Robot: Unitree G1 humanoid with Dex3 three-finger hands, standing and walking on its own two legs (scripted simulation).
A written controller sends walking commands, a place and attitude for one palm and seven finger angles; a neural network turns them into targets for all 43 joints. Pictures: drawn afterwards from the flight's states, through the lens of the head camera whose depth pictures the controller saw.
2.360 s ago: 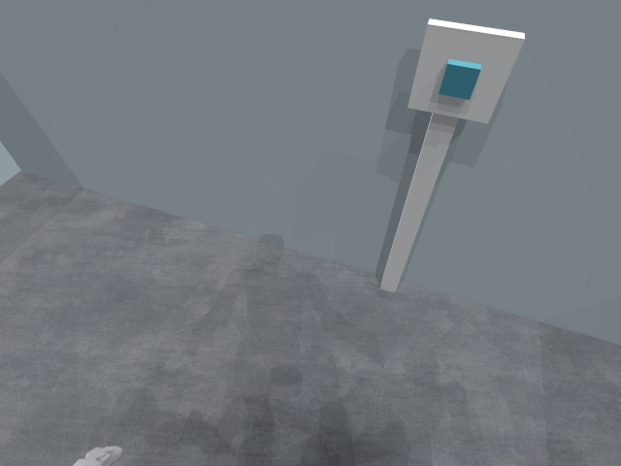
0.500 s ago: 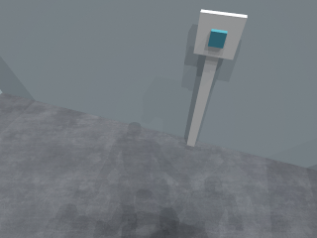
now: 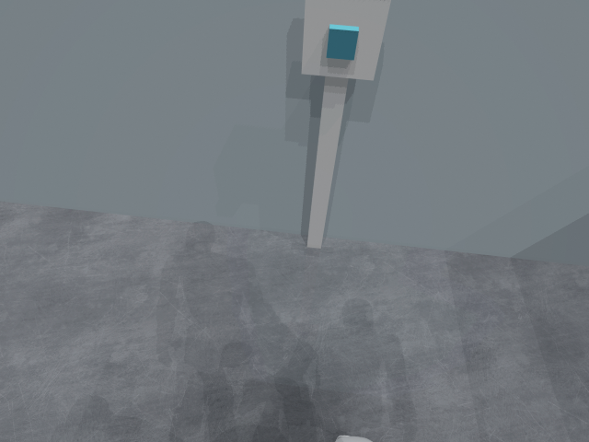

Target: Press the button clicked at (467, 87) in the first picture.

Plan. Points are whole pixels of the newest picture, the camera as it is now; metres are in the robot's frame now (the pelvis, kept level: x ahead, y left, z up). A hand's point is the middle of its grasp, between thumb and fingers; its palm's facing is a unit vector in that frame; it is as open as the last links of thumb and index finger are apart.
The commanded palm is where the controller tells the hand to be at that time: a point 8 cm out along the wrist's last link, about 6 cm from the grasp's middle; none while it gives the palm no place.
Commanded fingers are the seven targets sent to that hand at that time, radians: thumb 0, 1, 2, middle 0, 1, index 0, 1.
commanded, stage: take the last steps up to it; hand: left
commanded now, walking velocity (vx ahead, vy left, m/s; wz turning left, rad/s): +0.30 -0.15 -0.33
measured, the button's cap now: (342, 41) +0.90 -0.07 +0.11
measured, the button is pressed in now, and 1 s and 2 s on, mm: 0 0 0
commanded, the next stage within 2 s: come to a stop and stand still in 1.20 s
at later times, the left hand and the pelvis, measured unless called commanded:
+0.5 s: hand out of the picture +0.04 +0.15 -0.19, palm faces -0.05 -0.99 -0.11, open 7.4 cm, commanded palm none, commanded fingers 0.00 0.90 0.90 -0.20 -0.30 -0.20 -0.30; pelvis +0.08 -0.02 +0.00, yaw -7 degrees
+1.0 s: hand (275, 305) +0.38 +0.05 -0.17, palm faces -0.26 -0.95 -0.16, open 7.4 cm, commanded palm none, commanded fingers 0.00 0.90 0.90 -0.20 -0.30 -0.20 -0.30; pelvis +0.25 -0.10 -0.01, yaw -11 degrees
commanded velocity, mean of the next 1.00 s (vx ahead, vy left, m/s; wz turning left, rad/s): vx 0.30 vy -0.14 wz -0.09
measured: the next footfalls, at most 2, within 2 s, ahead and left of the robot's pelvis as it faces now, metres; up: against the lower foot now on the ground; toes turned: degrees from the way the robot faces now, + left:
right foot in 0.14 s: +0.02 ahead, -0.12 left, +0.00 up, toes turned -9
left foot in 0.52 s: +0.18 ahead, +0.08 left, +0.00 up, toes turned +1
